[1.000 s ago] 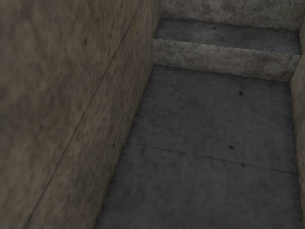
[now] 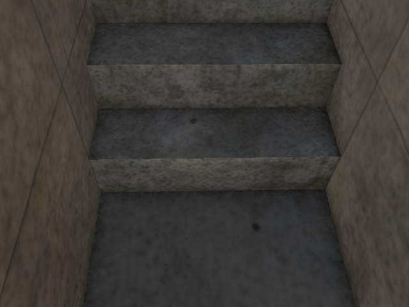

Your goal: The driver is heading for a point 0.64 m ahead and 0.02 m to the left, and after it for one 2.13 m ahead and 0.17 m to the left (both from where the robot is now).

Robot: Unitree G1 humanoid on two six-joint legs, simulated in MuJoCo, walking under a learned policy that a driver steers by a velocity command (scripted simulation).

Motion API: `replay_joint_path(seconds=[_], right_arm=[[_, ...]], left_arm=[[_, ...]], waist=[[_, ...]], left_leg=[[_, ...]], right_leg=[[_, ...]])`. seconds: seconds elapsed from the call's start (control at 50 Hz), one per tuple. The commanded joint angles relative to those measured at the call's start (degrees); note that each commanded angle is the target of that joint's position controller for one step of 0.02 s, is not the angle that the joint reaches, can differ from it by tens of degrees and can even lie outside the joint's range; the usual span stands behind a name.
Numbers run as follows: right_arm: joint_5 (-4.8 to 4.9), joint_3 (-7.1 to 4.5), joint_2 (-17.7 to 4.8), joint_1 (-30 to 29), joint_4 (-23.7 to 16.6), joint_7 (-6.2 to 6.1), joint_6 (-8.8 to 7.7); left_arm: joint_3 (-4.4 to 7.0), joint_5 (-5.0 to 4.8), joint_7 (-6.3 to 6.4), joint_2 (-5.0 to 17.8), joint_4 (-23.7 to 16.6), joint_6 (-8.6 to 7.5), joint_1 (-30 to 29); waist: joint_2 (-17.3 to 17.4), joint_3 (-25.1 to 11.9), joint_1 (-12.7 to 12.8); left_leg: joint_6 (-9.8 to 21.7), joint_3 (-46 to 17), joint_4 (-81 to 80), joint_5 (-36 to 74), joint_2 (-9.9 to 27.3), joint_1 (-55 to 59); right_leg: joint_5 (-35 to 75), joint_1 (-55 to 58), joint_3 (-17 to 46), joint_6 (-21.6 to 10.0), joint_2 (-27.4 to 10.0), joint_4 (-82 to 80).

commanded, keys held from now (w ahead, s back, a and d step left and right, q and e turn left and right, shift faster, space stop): w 0.62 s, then w+q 0.38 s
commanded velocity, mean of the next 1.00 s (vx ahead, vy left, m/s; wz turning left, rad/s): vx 0.50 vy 0.00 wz -0.01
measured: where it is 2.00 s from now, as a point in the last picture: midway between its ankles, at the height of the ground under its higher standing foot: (196, 141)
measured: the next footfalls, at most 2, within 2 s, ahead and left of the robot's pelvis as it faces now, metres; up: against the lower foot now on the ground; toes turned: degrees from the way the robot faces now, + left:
left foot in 0.14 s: +0.27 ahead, +0.15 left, +0.00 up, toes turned -7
right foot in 0.58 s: +0.50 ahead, -0.14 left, +0.00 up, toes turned -8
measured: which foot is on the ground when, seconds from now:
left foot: up 0.00-0.12, down 0.14-0.60, up 0.62-1.00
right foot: down 0.00-0.14, up 0.16-0.56, down 0.58-1.00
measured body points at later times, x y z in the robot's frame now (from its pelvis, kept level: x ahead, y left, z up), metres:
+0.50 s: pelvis +0.30 +0.01 +0.00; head +0.31 +0.02 +0.45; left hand +0.53 +0.22 -0.10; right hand +0.21 -0.25 -0.13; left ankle +0.23 +0.15 -0.74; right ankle +0.43 -0.13 -0.71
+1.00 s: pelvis +0.56 -0.03 +0.00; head +0.59 -0.04 +0.45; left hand +0.49 +0.24 -0.13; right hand +0.76 -0.24 -0.13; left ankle +0.69 +0.09 -0.69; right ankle +0.46 -0.13 -0.74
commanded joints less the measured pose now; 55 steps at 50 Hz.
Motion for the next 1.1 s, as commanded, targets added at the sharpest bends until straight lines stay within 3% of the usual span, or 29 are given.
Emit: replay_joint_path(seconds=[0.02,0.08,0.12,0.14,0.16,0.18,0.22,0.26,0.34,0.4,0.44,0.48,0.54,0.58,0.6,0.62,0.64,0.68,0.7,0.72,0.78,0.86,0.92,0.94,1.0,1.04,1.06,1.08,1.1], right_arm=[[-0.49,-0.95,-4.7,-3.6,-4.1,2.07,-1.31],[-0.38,-2.32,-7.6,-1.4,-3.3,1.84,-1.74],[-0.51,-2.86,-8.5,7.6,-0.3,0.74,-1.5],[-3.75,-2.18,-10.8,12.3,2.1,0.33,-0.29],[-4.22,-3.79,-17.6,18.9,2.4,-0.18,0.91],[-3.05,-3.06,-14.8,19.7,4.1,0.43,0.86],[-1.54,-0.91,-8.3,12.6,3.0,1.13,0.57],[-1.18,0.53,-5.8,12.5,5.5,0.81,0.17],[0.27,0.55,-6.9,15.1,8.6,0.6,-1.02],[0.68,0.31,-7.5,16.3,10.0,0.82,-1.16],[1.02,-0.89,-9.3,16.5,10.9,0.72,-1.4],[1.68,-2.0,-10.2,15.8,11.4,1.28,-1.05],[1.8,-1.95,-11.0,11.8,10.6,2.54,-1.06],[0.99,-1.47,-8.9,17.1,13.1,2.86,-0.76],[1.67,-0.2,-2.9,20.2,13.4,3.04,-0.7],[1.94,-0.36,-3.1,24.1,13.1,3.47,-0.4],[0.06,-1.13,-6.6,19.6,13.7,3.74,0.86],[-0.73,-0.45,-3.9,14.9,12.7,3.55,1.73],[-1.11,-0.15,-3.6,14.4,12.7,3.15,2.5],[-1.79,1.04,0.0,12.9,12.5,3.28,4.14],[-1.19,1.82,-0.2,7.2,10.3,4.04,5.3],[-0.65,3.15,0.4,-2.8,6.2,4.57,5.72],[-1.37,3.88,0.7,-4.4,5.5,5.15,6.84],[-2.78,3.96,0.6,-7.3,4.7,5.01,7.05],[-4.17,3.68,-0.1,-10.5,2.2,4.02,6.67],[-4.21,4.22,2.1,-6.0,2.4,2.21,6.07],[-3.68,3.51,1.0,-0.3,3.0,2.03,6.16],[-3.77,2.69,0.7,8.6,4.7,1.67,5.94],[-4.33,1.33,-2.0,16.1,6.5,0.94,5.35]], left_arm=[[1.73,-0.99,0.17,8.5,-4.8,-0.52,1.0],[1.68,-1.29,-0.15,8.3,-3.6,-0.76,2.0],[0.59,-1.2,-0.04,4.1,-3.7,0.0,1.7],[0.06,3.21,-0.64,5.6,-4.4,-0.02,1.5],[-0.11,2.56,-0.39,2.3,-4.9,0.46,8.4],[-0.32,3.96,0.04,3.5,-2.6,1.15,9.4],[-0.16,4.06,-0.65,5.1,-2.8,1.05,-2.3],[-1.04,4.78,-1.15,3.6,-4.6,1.19,-9.8],[-2.29,4.86,-1.32,1.2,-2.8,2.77,-9.4],[-2.93,4.16,-1.73,1.0,-5.1,2.94,-17.9],[-2.38,2.83,-1.23,2.6,-6.9,2.75,-21.8],[-2.76,3.44,-0.44,2.3,-7.5,2.83,-23.6],[-0.78,2.53,0.77,5.5,-5.5,1.29,-17.0],[0.7,4.93,2.16,6.9,0.3,-0.24,1.6],[1.94,6.83,2.96,12.1,0.6,-0.9,8.4],[2.11,4.54,2.67,15.2,0.3,-1.15,9.3],[0.97,2.97,2.4,10.9,-0.5,-0.51,0.7],[-0.32,2.74,2.39,7.5,-1.2,-0.87,-6.3],[-1.16,2.77,2.8,6.3,-0.8,-1.38,-5.5],[-1.6,2.1,3.33,4.8,0.2,-2.5,-3.7],[-1.58,1.78,3.59,5.2,3.6,-4.13,1.8],[-1.21,0.68,4.43,6.8,5.0,-4.17,1.7],[-1.7,1.09,4.85,5.8,4.6,-4.0,2.4],[-1.73,0.89,5.49,6.4,5.3,-4.17,4.0],[-1.86,2.31,6.09,7.6,6.4,-3.83,4.7],[-2.43,1.98,6.05,7.6,5.0,-4.12,0.5],[-2.09,1.96,5.3,9.2,4.4,-4.28,-0.4],[-1.51,0.14,4.59,11.3,3.5,-4.53,-3.9],[-1.74,-0.98,3.71,10.8,2.5,-5.02,-8.8]], waist=[[-4.2,0.1,-0.6],[-8.1,-0.2,-2.8],[-8.8,-4.7,-7.2],[-0.5,-12.5,-7.0],[14.6,-18.4,-6.2],[18.2,-19.6,-6.8],[6.9,-9.2,-7.4],[4.9,-4.7,-7.2],[7.0,-3.0,-4.9],[8.1,0.6,-6.2],[9.1,3.7,-6.1],[7.7,3.4,-6.1],[5.2,0.8,-1.3],[-3.0,-8.0,5.1],[-13.4,-12.7,5.2],[-21.1,-13.1,2.7],[-8.6,-6.4,-0.4],[-2.9,-1.8,-3.2],[-3.5,-2.1,-3.7],[-1.4,-2.8,-4.2],[-3.6,-4.4,-3.2],[-6.7,-1.7,-2.7],[-9.3,-0.8,-2.3],[-7.0,-1.8,-1.5],[-7.5,0.0,-1.2],[-7.0,-3.1,-4.3],[-4.9,-7.4,-7.1],[-6.3,-11.5,-12.1],[-3.0,-9.9,-17.3]], left_leg=[[0.3,3.2,-8.6,5.8,-4.0,13.6],[1.8,3.5,-13.8,0.4,-5.0,16.5],[4.8,3.5,-18.3,2.8,-4.8,27.8],[5.2,-4.1,-18.3,-5.8,2.8,37.7],[13.3,-25.6,-19.0,-7.5,15.7,51.3],[16.9,-41.1,-25.3,-12.1,19.5,50.5],[15.2,-23.6,-23.6,-13.9,12.7,42.1],[14.6,-14.4,-25.1,-4.9,9.2,38.0],[14.8,-8.9,-27.9,3.3,8.3,33.2],[14.0,-5.6,-31.8,-1.2,8.0,27.9],[12.2,-2.6,-34.5,-8.6,5.3,22.6],[12.0,-1.2,-34.0,-8.6,6.1,21.9],[11.3,1.5,-27.9,9.1,5.7,22.0],[10.3,6.0,-3.0,17.8,-0.5,20.5],[9.5,8.1,18.5,-8.6,-6.3,10.2],[11.1,1.3,30.1,-26.4,-11.9,-0.4],[12.6,-2.8,30.7,-20.1,-6.5,-2.2],[11.7,-1.6,22.2,-12.7,-2.7,1.9],[10.3,-1.8,18.0,-11.7,-2.1,4.8],[9.5,-0.3,16.2,-9.4,-2.7,6.4],[8.4,1.6,10.8,-3.1,-3.2,2.5],[7.4,4.0,-0.8,5.3,-4.2,2.9],[8.0,7.8,-2.2,7.9,-4.8,8.0],[8.8,8.6,1.8,7.3,-5.3,6.6],[10.1,7.6,8.2,-3.7,-3.5,-5.8],[11.4,12.9,5.2,-11.6,-8.0,6.5],[11.6,14.9,2.3,-10.9,-12.0,17.4],[12.7,14.5,-7.6,-2.8,-13.1,29.8],[13.4,10.8,-20.9,8.4,-11.7,41.0]], right_leg=[[5.2,-8.9,11.7,-8.2,-13.7,-7.0],[14.4,-1.2,12.8,-6.2,-15.9,-2.3],[20.0,0.8,10.1,-2.7,-12.4,5.7],[15.5,-2.9,4.3,-1.1,-8.2,20.7],[-5.4,-17.5,-3.1,1.3,-1.1,38.2],[-16.7,-25.1,-2.8,0.2,0.0,48.6],[-8.5,-30.7,0.0,-0.9,-4.8,53.2],[-6.1,-31.0,-0.3,0.3,-7.2,44.8],[-2.9,-27.6,-5.9,3.3,-8.6,34.9],[2.3,-25.4,-9.5,4.7,-10.6,24.6],[6.6,-21.5,-11.5,5.7,-10.8,18.6],[9.3,-17.8,-11.3,5.5,-11.4,14.8],[9.2,-5.4,-13.1,3.0,-9.2,11.1],[4.0,10.8,-12.5,1.1,-9.6,8.5],[-17.5,17.6,6.9,-3.3,-23.8,1.1],[-25.1,16.5,36.7,-10.3,-34.7,-13.1],[-31.6,10.5,28.9,-8.3,-32.3,-12.2],[-13.0,0.7,14.6,-5.1,-28.6,-12.9],[-2.7,0.4,9.3,-4.4,-26.9,-13.8],[10.5,1.3,3.9,-3.2,-25.8,-12.1],[25.4,6.8,-4.7,-1.6,-24.4,-10.3],[18.6,3.2,-10.7,0.2,-22.5,-12.1],[12.4,-2.3,-14.4,-0.3,-22.2,-10.8],[14.0,0.3,-12.7,-1.4,-24.6,-8.8],[30.8,11.0,-13.4,-3.0,-27.7,-3.6],[63.7,7.6,-19.4,-1.8,-25.8,6.7],[74.5,3.1,-19.4,-1.7,-25.0,18.5],[69.2,-3.4,-19.6,-1.3,-24.0,31.3],[44.1,-16.8,-20.2,1.3,-19.6,49.6]])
